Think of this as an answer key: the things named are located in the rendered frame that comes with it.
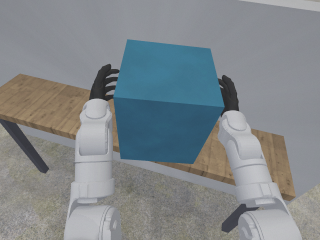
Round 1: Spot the right robot upper arm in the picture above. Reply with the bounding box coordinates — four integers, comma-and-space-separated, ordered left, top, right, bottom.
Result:
238, 209, 301, 240

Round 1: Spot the left robot hand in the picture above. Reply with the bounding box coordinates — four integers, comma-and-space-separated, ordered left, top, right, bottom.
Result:
89, 64, 120, 101

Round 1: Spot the table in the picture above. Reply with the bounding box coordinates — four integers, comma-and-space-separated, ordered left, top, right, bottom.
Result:
0, 73, 296, 233

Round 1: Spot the left robot upper arm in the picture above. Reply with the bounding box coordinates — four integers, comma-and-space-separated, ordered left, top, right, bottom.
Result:
64, 205, 122, 240

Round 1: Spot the carton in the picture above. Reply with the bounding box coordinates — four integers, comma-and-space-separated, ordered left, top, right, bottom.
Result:
113, 39, 225, 164

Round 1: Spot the robot right forearm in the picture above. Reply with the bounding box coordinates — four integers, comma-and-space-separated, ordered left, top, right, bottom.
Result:
217, 110, 302, 240

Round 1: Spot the robot left forearm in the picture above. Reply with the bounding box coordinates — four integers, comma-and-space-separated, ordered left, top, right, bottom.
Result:
64, 98, 115, 240

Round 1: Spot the right robot hand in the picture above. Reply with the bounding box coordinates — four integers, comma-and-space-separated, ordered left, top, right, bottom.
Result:
218, 75, 239, 117

